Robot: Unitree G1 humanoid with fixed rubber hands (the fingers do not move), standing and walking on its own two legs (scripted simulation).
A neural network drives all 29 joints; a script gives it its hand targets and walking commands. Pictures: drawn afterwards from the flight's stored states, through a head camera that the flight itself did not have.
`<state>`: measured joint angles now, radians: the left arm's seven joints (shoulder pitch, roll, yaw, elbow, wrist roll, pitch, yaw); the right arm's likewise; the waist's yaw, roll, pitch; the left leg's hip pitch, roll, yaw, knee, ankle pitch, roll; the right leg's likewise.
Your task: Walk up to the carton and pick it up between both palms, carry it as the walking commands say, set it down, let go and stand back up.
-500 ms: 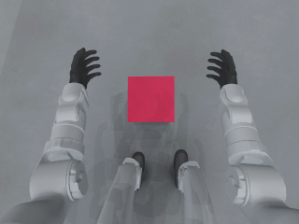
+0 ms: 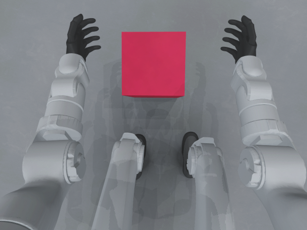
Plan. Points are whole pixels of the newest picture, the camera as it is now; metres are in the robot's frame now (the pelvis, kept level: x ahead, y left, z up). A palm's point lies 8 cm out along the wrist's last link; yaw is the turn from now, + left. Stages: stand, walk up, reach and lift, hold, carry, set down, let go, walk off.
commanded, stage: reach and lift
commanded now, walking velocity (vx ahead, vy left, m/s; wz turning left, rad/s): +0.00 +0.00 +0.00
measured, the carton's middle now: (154, 70) +0.50 +0.05 -0.41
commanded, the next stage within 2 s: none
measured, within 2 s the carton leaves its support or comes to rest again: neither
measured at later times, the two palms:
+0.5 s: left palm (95, 66) +0.48 +0.23 -0.28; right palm (218, 68) +0.49 -0.15 -0.29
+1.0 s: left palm (108, 68) +0.49 +0.21 -0.35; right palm (218, 63) +0.52 -0.16 -0.34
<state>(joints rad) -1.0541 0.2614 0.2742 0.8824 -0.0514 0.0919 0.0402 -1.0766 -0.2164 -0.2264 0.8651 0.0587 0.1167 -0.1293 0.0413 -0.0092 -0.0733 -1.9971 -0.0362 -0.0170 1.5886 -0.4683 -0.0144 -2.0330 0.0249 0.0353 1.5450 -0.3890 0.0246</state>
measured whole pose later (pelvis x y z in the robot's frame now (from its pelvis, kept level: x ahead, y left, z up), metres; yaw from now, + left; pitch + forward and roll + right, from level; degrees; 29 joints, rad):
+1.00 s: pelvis -0.02 +0.00 -0.15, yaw +0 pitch +34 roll +0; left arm -1.35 0.39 0.05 1.01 -0.27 0.02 0.12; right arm -1.44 -0.40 0.00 1.09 0.31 0.03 -0.15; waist 0.04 -0.04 0.48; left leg -2.17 -0.04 0.00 2.19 -0.60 -0.01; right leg -2.22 0.04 0.04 2.13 -0.50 0.04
